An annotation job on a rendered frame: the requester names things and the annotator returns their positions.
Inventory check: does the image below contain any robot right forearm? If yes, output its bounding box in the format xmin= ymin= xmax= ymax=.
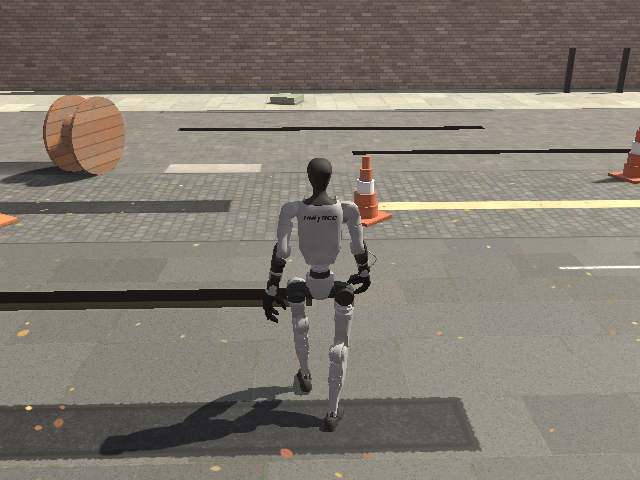
xmin=354 ymin=240 xmax=370 ymax=277

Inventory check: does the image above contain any robot right hand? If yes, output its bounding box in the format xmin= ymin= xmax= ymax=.
xmin=347 ymin=272 xmax=371 ymax=294

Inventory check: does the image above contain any robot left hand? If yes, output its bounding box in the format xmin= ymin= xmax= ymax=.
xmin=263 ymin=293 xmax=286 ymax=323

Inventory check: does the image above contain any robot right upper arm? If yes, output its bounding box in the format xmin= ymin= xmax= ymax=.
xmin=341 ymin=201 xmax=365 ymax=255

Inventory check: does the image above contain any robot head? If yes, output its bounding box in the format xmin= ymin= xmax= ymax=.
xmin=303 ymin=158 xmax=337 ymax=206

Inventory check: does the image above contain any robot left upper arm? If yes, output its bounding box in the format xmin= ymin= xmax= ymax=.
xmin=276 ymin=201 xmax=299 ymax=259

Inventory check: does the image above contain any left robot foot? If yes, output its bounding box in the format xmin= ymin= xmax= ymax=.
xmin=297 ymin=368 xmax=312 ymax=392

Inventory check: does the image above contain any robot left forearm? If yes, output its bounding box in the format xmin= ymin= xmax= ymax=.
xmin=265 ymin=243 xmax=286 ymax=296

